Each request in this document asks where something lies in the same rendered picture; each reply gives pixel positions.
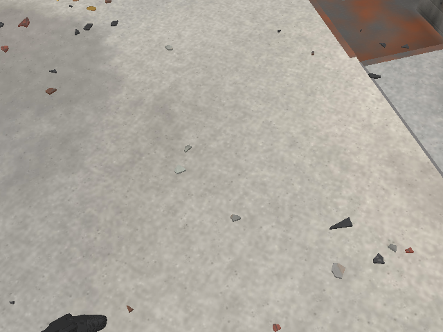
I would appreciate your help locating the robot left hand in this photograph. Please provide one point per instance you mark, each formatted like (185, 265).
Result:
(80, 323)

